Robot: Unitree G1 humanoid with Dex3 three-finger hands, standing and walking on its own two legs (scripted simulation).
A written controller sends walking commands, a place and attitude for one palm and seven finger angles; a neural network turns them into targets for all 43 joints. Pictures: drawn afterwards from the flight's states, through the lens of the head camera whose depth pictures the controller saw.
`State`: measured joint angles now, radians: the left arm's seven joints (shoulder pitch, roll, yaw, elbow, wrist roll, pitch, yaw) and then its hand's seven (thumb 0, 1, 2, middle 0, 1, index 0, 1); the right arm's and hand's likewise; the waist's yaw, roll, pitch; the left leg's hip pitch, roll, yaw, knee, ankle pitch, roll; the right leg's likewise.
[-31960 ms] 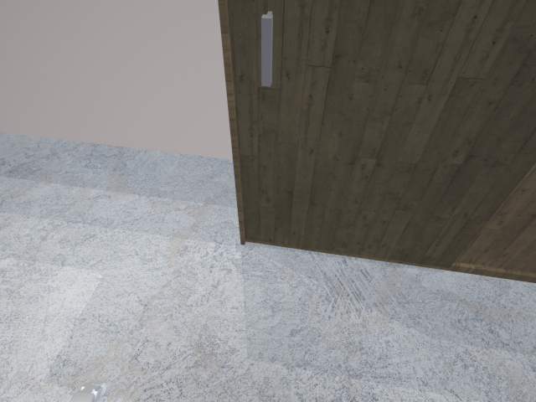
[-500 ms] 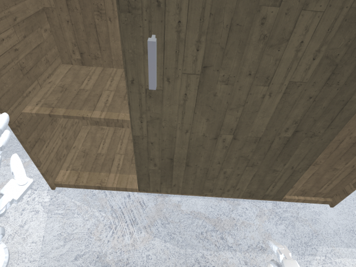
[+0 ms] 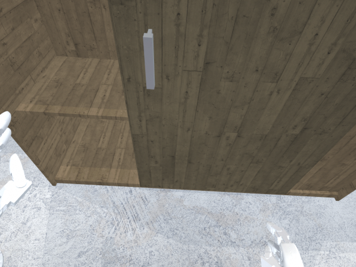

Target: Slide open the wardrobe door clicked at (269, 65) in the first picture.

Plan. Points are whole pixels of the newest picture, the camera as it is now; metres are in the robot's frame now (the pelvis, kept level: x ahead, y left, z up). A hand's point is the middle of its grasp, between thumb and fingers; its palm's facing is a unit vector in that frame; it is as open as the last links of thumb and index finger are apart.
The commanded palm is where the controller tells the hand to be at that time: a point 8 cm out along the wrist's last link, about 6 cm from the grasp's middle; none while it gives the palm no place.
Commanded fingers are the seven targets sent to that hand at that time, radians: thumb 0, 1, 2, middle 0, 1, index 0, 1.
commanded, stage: stop stepping back and stand still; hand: left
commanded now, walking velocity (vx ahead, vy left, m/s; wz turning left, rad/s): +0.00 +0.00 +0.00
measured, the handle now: (150, 60) +0.62 +0.13 +0.14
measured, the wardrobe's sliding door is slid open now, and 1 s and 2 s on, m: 0.51 0.51 0.51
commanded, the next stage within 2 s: let the arm hang, fingers relaxed in 0.12 s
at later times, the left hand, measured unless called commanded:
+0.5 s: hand out of the picture +0.05 +0.19 -0.16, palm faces -0.05 -0.97 -0.22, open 7.4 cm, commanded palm none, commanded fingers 0.00 0.90 0.90 -0.20 -0.30 -0.20 -0.30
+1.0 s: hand out of the picture +0.04 +0.26 -0.14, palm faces +0.02 -0.93 -0.36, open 7.4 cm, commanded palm none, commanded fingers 0.00 0.90 0.90 -0.20 -0.30 -0.20 -0.30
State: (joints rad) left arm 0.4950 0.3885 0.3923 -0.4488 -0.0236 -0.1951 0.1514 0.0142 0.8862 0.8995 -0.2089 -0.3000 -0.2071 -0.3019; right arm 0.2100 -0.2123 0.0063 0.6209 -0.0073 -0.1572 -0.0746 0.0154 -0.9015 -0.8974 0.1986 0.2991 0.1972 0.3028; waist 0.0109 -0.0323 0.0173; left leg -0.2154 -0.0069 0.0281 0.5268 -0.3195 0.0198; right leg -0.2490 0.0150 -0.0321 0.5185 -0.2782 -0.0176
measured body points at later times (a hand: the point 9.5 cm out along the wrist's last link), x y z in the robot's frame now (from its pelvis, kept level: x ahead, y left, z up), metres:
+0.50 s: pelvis -0.04 +0.00 -0.01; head +0.00 -0.01 +0.44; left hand +0.05 +0.24 -0.14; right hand +0.07 -0.27 -0.14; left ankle -0.03 +0.10 -0.73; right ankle +0.00 -0.11 -0.74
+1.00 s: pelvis -0.03 +0.01 +0.01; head -0.02 +0.00 +0.46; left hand +0.04 +0.31 -0.12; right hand +0.01 -0.27 -0.14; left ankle -0.03 +0.10 -0.74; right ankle +0.00 -0.11 -0.73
